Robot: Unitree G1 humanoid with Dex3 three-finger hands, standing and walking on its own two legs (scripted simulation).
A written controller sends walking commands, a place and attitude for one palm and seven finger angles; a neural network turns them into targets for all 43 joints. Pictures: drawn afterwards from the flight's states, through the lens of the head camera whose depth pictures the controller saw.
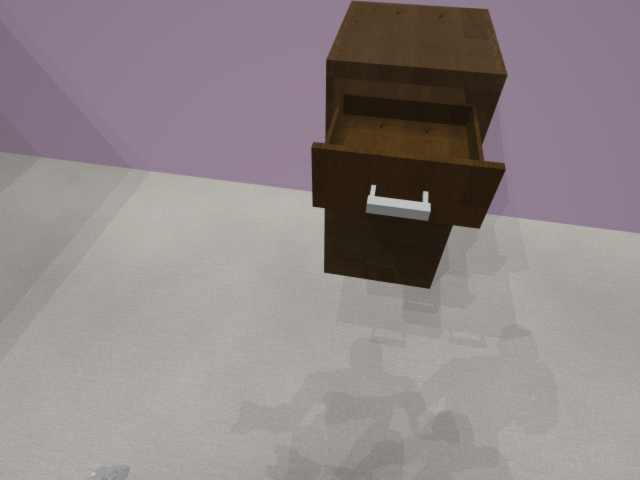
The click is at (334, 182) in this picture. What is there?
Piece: drawer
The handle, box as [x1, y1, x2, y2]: [366, 185, 430, 220]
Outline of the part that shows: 371,185 370,194 368,195 366,212 427,220 430,211 430,203 427,202 426,191 423,191 422,201 418,202 375,196 375,185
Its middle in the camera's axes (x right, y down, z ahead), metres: +0.16 -0.08 +0.78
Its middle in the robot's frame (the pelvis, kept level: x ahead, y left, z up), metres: +0.64 -0.12 -0.05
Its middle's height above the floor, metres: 0.72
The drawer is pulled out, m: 0.30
